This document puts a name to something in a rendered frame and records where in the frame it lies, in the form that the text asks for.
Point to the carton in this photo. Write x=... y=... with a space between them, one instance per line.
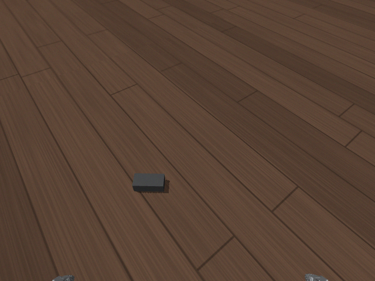
x=148 y=182

